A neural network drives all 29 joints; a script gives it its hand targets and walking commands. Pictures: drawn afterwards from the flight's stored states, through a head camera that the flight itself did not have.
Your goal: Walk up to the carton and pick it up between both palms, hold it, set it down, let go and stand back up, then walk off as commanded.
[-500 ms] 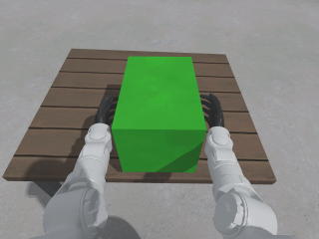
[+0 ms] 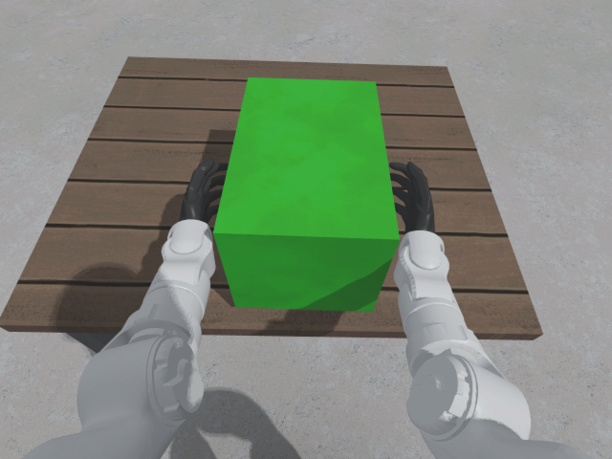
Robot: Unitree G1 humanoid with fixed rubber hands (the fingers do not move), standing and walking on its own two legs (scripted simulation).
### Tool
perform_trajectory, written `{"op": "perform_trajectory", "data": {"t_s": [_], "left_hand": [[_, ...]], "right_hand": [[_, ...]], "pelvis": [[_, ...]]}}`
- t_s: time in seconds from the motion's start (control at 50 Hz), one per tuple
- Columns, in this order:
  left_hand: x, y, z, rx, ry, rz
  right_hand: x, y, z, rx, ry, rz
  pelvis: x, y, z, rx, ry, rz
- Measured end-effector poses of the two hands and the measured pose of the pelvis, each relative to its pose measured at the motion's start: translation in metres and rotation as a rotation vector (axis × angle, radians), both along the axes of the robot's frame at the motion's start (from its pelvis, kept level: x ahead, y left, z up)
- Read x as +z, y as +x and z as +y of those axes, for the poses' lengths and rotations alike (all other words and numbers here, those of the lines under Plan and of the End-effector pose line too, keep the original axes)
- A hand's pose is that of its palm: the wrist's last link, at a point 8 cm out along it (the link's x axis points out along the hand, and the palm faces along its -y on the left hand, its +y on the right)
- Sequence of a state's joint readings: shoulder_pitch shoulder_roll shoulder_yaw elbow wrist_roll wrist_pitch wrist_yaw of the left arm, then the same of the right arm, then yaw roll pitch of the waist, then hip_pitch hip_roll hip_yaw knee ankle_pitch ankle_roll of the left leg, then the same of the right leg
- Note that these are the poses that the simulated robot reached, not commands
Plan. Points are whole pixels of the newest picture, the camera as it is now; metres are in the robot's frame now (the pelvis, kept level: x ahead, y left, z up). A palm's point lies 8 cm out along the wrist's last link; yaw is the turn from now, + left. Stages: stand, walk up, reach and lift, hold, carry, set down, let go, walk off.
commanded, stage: set down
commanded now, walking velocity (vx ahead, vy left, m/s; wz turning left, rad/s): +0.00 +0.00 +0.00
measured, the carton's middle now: (307, 190) +0.51 +0.01 +0.01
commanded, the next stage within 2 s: none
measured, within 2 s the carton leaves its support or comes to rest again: neither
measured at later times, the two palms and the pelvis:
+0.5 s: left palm (196, 222) +0.42 +0.16 +0.04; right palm (414, 230) +0.41 -0.14 +0.04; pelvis -0.01 +0.00 +0.00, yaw +0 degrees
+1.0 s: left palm (197, 226) +0.42 +0.16 +0.03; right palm (414, 233) +0.41 -0.14 +0.04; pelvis -0.01 +0.00 +0.00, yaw +0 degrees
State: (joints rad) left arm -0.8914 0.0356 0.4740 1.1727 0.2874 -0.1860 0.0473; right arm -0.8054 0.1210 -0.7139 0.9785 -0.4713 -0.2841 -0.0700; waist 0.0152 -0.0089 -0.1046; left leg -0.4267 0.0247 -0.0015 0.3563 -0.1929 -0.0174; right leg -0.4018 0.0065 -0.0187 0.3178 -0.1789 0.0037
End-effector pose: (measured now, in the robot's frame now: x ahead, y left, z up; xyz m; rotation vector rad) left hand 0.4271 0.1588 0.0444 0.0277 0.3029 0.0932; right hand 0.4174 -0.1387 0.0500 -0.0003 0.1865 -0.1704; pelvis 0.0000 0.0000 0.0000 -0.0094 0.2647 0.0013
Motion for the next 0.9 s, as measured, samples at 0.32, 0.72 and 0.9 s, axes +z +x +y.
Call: {"op": "perform_trajectory", "data": {"t_s": [0.32, 0.72, 0.9], "left_hand": [[-0.006, -0.002, 0.001, -0.004, -0.014, -0.021], [-0.012, -0.004, 0.002, 0.000, -0.028, -0.037], [-0.015, -0.005, 0.002, 0.003, -0.029, -0.033]], "right_hand": [[-0.006, -0.005, 0.001, -0.007, -0.008, 0.002], [-0.009, -0.008, 0.002, -0.008, -0.028, 0.009], [-0.011, -0.009, 0.002, -0.006, -0.032, 0.010]], "pelvis": [[0.000, -0.005, 0.002, 0.001, 0.000, 0.022], [0.000, -0.007, 0.005, -0.005, -0.002, 0.029], [0.000, -0.007, 0.004, -0.002, -0.002, 0.026]]}}
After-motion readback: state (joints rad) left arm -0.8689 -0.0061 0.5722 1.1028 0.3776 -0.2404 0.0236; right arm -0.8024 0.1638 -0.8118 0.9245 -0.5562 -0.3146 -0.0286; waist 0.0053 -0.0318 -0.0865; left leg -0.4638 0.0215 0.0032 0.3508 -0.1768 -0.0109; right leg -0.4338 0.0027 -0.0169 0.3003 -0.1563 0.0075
